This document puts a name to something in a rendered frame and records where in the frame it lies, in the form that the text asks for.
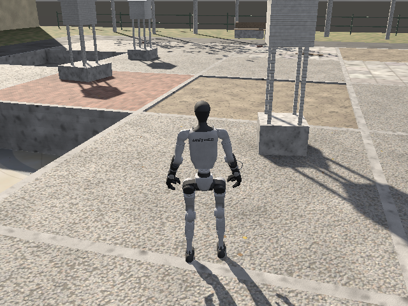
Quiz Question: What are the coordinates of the robot left foot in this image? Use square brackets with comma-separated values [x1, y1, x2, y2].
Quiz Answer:
[186, 246, 194, 263]

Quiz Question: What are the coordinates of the robot right forearm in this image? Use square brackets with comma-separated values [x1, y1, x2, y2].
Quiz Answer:
[228, 153, 240, 177]

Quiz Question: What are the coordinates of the robot left upper arm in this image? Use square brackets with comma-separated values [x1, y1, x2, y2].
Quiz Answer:
[173, 129, 189, 164]

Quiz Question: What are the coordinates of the robot left forearm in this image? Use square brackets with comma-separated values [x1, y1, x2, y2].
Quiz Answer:
[167, 155, 180, 179]

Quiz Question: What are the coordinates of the robot foot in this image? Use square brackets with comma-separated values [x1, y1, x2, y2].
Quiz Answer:
[217, 241, 226, 258]
[186, 246, 194, 263]

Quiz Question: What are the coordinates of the robot left hand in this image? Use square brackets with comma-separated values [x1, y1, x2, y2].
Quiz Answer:
[166, 176, 180, 190]

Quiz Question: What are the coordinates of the robot right foot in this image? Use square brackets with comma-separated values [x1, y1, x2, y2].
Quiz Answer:
[217, 241, 226, 258]

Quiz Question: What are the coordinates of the robot right hand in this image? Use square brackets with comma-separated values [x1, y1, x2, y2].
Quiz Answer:
[227, 174, 242, 188]

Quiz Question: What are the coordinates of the robot right upper arm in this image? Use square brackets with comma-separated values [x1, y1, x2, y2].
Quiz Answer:
[216, 128, 234, 163]

